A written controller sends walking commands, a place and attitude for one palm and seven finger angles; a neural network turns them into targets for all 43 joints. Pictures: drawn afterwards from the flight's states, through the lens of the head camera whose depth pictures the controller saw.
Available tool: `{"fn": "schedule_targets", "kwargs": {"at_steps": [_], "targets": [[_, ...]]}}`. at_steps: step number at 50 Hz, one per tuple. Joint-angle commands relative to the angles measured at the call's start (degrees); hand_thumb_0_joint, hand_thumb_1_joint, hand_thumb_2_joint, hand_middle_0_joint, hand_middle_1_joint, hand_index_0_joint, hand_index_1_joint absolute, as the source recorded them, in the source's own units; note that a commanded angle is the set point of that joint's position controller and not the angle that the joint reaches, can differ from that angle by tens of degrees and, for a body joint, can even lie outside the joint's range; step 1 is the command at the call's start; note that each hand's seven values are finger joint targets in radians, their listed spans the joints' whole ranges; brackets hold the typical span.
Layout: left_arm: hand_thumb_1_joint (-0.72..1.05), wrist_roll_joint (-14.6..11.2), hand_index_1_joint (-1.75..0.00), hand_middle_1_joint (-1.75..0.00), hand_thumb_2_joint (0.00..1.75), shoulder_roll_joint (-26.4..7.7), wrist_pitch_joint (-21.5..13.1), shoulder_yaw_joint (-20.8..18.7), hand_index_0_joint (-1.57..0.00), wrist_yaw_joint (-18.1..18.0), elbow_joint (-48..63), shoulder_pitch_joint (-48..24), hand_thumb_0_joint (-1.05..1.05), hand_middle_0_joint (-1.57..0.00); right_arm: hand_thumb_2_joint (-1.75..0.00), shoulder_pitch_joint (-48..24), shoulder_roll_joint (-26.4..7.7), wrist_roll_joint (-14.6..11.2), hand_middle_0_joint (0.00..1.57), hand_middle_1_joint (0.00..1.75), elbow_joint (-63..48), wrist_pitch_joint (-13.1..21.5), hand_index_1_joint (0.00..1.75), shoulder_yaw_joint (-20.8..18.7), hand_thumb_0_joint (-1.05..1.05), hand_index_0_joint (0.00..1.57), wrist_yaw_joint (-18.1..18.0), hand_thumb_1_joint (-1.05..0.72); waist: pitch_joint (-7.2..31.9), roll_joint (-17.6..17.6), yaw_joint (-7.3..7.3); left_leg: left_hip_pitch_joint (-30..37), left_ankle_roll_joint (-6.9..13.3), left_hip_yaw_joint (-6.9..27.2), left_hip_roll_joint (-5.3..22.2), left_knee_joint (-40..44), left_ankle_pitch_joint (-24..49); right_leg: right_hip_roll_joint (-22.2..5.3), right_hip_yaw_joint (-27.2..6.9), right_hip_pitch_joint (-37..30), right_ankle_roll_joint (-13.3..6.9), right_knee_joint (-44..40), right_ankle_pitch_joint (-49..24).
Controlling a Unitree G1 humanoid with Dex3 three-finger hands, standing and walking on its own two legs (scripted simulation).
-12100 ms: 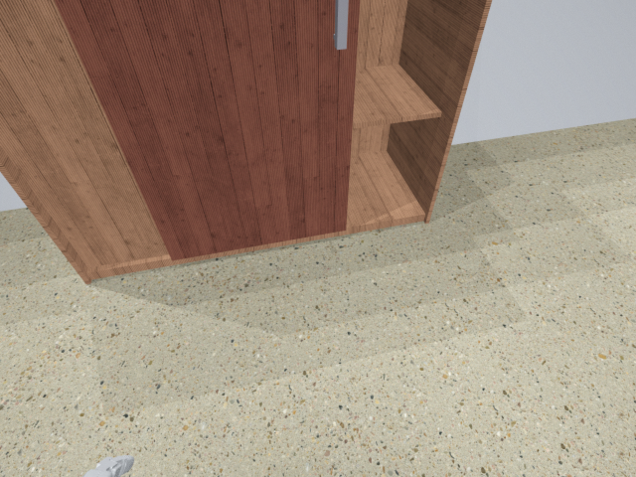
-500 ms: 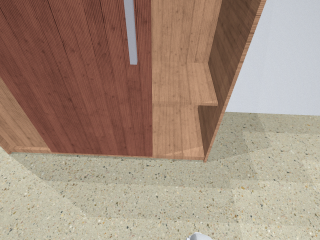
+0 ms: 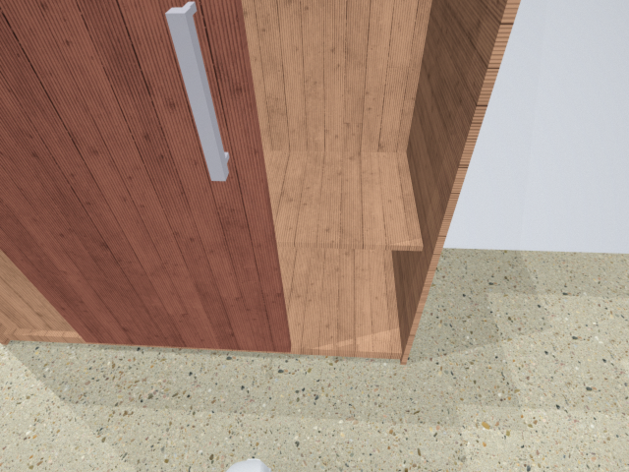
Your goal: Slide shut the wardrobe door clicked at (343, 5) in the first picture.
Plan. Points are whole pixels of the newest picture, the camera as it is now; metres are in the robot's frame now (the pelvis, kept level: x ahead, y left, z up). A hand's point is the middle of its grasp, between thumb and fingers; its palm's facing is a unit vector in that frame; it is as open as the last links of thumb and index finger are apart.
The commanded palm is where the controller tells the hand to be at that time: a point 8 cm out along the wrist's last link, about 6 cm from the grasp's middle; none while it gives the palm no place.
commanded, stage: take the last steps up to it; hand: left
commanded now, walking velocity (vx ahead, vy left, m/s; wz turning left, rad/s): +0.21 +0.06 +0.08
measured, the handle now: (206, 100) +0.62 +0.22 +0.19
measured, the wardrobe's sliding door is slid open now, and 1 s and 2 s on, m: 0.38 0.38 0.38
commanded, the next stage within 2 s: come to a stop and stand still in 0.14 s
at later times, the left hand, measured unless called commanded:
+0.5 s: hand out of the picture +0.12 +0.22 -0.19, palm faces +0.09 -0.97 -0.21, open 7.4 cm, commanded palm none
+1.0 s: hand out of the picture +0.15 +0.18 -0.15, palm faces +0.11 -0.95 -0.28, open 7.3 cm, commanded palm none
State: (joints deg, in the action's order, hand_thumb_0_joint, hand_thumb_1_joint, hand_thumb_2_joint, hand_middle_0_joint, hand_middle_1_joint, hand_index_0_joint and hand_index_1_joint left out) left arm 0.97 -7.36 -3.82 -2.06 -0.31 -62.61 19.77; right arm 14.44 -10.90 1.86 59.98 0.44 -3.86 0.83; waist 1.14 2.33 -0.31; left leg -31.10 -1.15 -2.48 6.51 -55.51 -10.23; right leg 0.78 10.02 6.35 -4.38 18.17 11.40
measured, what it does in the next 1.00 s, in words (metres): walks ahead: left foot, then right foot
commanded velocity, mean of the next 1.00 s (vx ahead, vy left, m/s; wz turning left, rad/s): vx -0.05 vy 0.04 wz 0.01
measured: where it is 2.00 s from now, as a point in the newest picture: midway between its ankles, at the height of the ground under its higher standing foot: outside the picture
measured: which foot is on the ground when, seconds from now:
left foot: up 0.00-0.22, down 0.24-0.64, up 0.66-1.00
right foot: down 0.00-0.26, up 0.28-0.60, down 0.62-1.00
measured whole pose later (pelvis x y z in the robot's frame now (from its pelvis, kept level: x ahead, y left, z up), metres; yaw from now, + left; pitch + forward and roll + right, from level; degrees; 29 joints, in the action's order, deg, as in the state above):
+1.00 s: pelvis +0.11 -0.01 +0.00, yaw +2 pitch +0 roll +4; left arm 1.2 -8.4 0.2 -2.0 -1.7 -57.2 12.2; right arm 11.7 -13.5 1.1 60.4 -4.3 -3.5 -0.3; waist -3.6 1.6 -2.0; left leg -19.9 -3.6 1.4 0.5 -54.6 -23.6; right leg -3.2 4.2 14.4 -3.0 25.5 11.1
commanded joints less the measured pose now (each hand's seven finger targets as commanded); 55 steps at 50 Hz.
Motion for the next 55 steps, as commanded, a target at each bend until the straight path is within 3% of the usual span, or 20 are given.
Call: {"fn": "schedule_targets", "kwargs": {"at_steps": [1,7,9,10,11,12,13,14,16,20,25,29,30,31,32,33,36,40,44,55], "targets": [[0.9,0.35,-0.3,-0.3,0.9,-7.51,-1.56,-1.23,-0.2,-0.77,0.58,5.89,0.0,-0.2,-0.9,-3.36,-0.28,-0.42,0.2,0.3,-3.59,0.87,0.3,0.49,0.0,0.2,0.46,-0.9,-7.65,-5.45,-1.58,-5.04,-0.32,0.47,0.88,8.24,-0.48,-18.49,-12.76,-1.46,-5.34,-9.91,-5.52],[0.9,0.57,-0.3,-0.3,0.9,-7.72,-0.77,-1.16,-0.2,-1.1,-1.39,8.38,0.0,-0.2,-0.9,-7.35,0.63,-0.72,0.2,0.3,-4.73,1.79,0.3,1.26,0.0,0.2,0.41,-0.9,-7.33,-8.64,-2.8,3.56,1.56,-2.58,-2.39,18.44,-3.66,-18.45,-10.0,-3.19,-4.43,-3.55,-21.2],[0.9,0.36,-0.3,-0.3,0.9,-7.64,-0.37,-1.26,-0.2,-1.25,-1.64,7.53,0.0,-0.2,-0.9,-4.14,0.22,-0.69,0.2,0.3,-3.66,2.17,0.3,1.35,0.0,0.2,0.01,-0.9,-5.68,-8.77,-0.95,10.35,2.26,-4.13,-4.3,23.98,-1.52,-16.42,-7.52,-2.8,-2.89,1.67,-25.18],[0.9,0.17,-0.3,-0.3,0.9,-7.69,-0.13,-1.22,-0.2,-1.22,-1.57,6.74,0.0,-0.2,-0.9,0.75,-1.01,-0.56,0.2,0.3,-2.19,2.53,0.3,1.18,0.0,0.2,-0.35,-0.9,-3.29,-7.53,1.31,18.68,2.85,-4.6,-5.34,28.24,1.94,-14.52,-5.71,0.01,-1.68,8.11,-25.2],[0.9,-0.07,-0.3,-0.3,0.9,-6.52,0.0,-0.97,-0.2,-1.07,-1.15,6.62,0.0,-0.2,-0.9,7.11,-3.71,-0.27,0.2,0.3,-0.36,3.02,0.3,0.62,0.0,0.2,-0.85,-0.9,0.57,-2.94,3.64,29.34,4.13,-1.43,-2.33,30.17,8.3,-11.5,-3.49,5.43,0.16,18.09,-19.39],[0.9,-0.57,-0.3,-0.3,0.9,-3.54,0.07,-0.38,-0.2,-0.9,-0.43,8.41,0.0,-0.2,-0.9,11.91,-8.7,0.17,0.2,0.3,0.71,3.33,0.3,-0.39,0.0,0.2,-1.54,-0.9,5.83,7.98,4.36,40.8,9.39,13.25,10.09,30.2,22.56,-4.75,0.31,17.29,2.95,31.17,1.73],[0.9,-0.48,-0.3,-0.3,0.9,-2.56,0.0,0.35,-0.2,-1.2,0.44,7.7,0.0,-0.2,-0.9,13.65,-9.7,-0.75,0.2,0.3,1.35,2.56,0.3,-0.24,0.0,0.2,-2.17,-0.9,7.23,10.2,4.16,41.37,14.42,19.17,16.96,33.7,37.19,-2.29,-2.77,22.19,3.67,41.62,24.6],[0.9,-0.3,-0.3,-0.3,0.9,-2.82,0.58,0.19,-0.2,-1.79,0.58,6.65,0.0,-0.2,-0.9,9.51,-8.14,-0.96,0.2,0.3,0.5,1.87,0.3,0.44,0.0,0.2,-2.46,-0.9,3.48,3.24,2.44,33.66,15.38,14.83,16.99,34.01,38.32,-4.59,-6.46,20.08,3.14,42.58,24.83],[0.9,-0.77,-0.3,-0.3,0.9,-1.03,2.13,0.59,-0.2,-1.92,-1.63,6.29,0.0,-0.2,-0.9,-0.96,-3.59,-1.16,0.2,0.3,-1.05,2.12,0.3,2.19,0.0,0.2,-3.48,-0.9,-2.01,3.33,-0.94,21.72,12.52,9.69,13.26,36.96,39.95,-7.56,-9.25,14.83,5.16,36.38,19.23],[0.9,-0.54,-0.3,-0.3,0.9,-3.57,4.56,-0.04,-0.2,-1.95,-1.31,6.07,0.0,-0.2,-0.9,-2.89,-4.73,-1.27,0.2,0.3,-0.91,0.8,0.3,1.34,0.0,0.2,-4.05,-0.9,-1.06,1.6,-0.76,20.15,11.2,6.63,11.83,36.34,39.36,-6.15,-8.37,10.15,5.71,27.59,14.3],[0.9,0.23,-0.3,-0.3,0.9,-5.64,6.19,-1.27,-0.2,-1.57,2.94,2.76,0.0,-0.2,-0.9,-4.43,-7.47,-0.63,0.2,0.3,-2.36,-0.83,0.3,-0.39,0.0,0.2,-3.93,-0.9,-1.25,6.01,-0.69,18.43,11.68,7.05,12.6,35.04,32.72,-4.59,-8.17,12.14,4.89,29.42,13.37],[0.9,0.13,-0.3,-0.3,0.9,-6.21,5.45,-1.62,-0.2,-1.33,4.59,2.37,0.0,-0.2,-0.9,-6.09,-7.89,-0.46,0.2,0.3,-3.25,-1.56,0.3,-0.96,0.0,0.2,-3.29,-0.9,0.61,6.9,-1.87,19.43,7.93,4.11,8.53,29.92,25.18,-3.62,-6.92,7.95,4.88,16.35,2.57],[0.9,0.23,-0.3,-0.3,0.9,-7.79,4.78,-1.71,-0.2,-1.4,4.67,2.78,0.0,-0.2,-0.9,-5.41,-7.14,-0.74,0.2,0.3,-3.38,-1.66,0.3,-0.9,0.0,0.2,-2.95,-0.9,0.55,2.81,-2.2,17.18,5.51,2.98,5.96,26.5,17.81,-4.49,-8.29,4.62,4.8,10.16,-5.85],[0.9,0.69,-0.3,-0.3,0.9,-10.81,4.05,-2.03,-0.2,-1.68,5.28,1.59,0.0,-0.2,-0.9,-4.03,-4.53,-1.18,0.2,0.3,-3.58,-1.79,0.3,-0.72,0.0,0.2,-2.56,-0.9,1.46,-6.92,-1.47,14.55,1.85,-1.05,-0.52,19.28,4.89,-10.95,-17.85,3.33,2.75,5.24,-18.83],[0.9,0.72,-0.3,-0.3,0.9,-14.75,3.47,-2.3,-0.2,-1.76,5.9,-0.54,0.0,-0.2,-0.9,-2.63,-1.67,-1.58,0.2,0.3,-4.27,-2.09,0.3,-0.22,0.0,0.2,-2.17,-0.9,0.66,-16.09,-0.3,10.58,-0.18,-2.96,-6.06,12.85,-16.88,-20.5,-25.51,3.79,-2.46,2.75,-32.76],[0.9,0.4,-0.3,-0.3,0.9,-15.16,3.36,-2.04,-0.2,-1.61,6.45,-0.48,0.0,-0.2,-0.9,-2.87,-2.8,-1.6,0.2,0.3,-4.31,-2.75,0.3,-0.41,0.0,0.2,-2.26,-0.9,1.81,-11.66,-1.5,12.24,0.11,1.48,-6.0,5.91,-23.55,-23.43,-24.59,6.32,-6.43,1.51,-34.39],[0.9,0.27,-0.3,-0.3,0.9,-13.0,3.59,-2.03,-0.2,-2.2,7.21,-6.02,0.0,-0.2,-0.9,-2.49,-3.24,-1.2,0.2,0.3,-2.72,-3.56,0.3,-0.37,0.0,0.2,-2.24,-0.9,-0.98,-10.69,-0.07,7.83,-0.18,5.07,-5.3,-4.3,-18.89,-19.69,-22.37,6.16,-6.55,2.11,-30.14],[0.9,0.03,-0.3,-0.3,0.9,-13.29,3.34,-2.54,-0.2,-2.38,7.13,-3.96,0.0,-0.2,-0.9,-2.16,-5.06,-1.2,0.2,0.3,-2.39,-3.59,0.3,-0.51,0.0,0.2,-1.69,-0.9,0.7,-9.79,-1.78,3.56,-1.88,5.35,-5.71,-6.14,-14.49,-19.15,-19.57,-2.02,-5.16,2.97,-33.0],[0.9,0.18,-0.3,-0.3,0.9,-13.49,3.4,-2.84,-0.2,-2.75,6.49,-1.47,0.0,-0.2,-0.9,-3.66,-5.16,-0.92,0.2,0.3,-3.44,-3.75,0.3,-0.23,0.0,0.2,-1.53,-0.9,0.92,-9.74,-3.35,2.1,-2.64,5.84,-5.45,-4.03,-13.91,-20.05,-21.54,-5.29,-5.76,1.69,-28.15],[0.9,0.93,-0.3,-0.3,0.9,-14.21,4.19,-3.07,-0.2,-1.71,5.69,-4.71,0.0,-0.2,-0.9,0.97,-3.08,-1.4,0.2,0.3,-2.46,-2.2,0.3,0.77,0.0,0.2,-1.06,-0.9,-1.73,-14.24,-1.38,18.0,-0.45,0.4,-6.47,20.96,-11.0,-15.19,-20.32,8.61,-3.32,-5.59,9.19]]}}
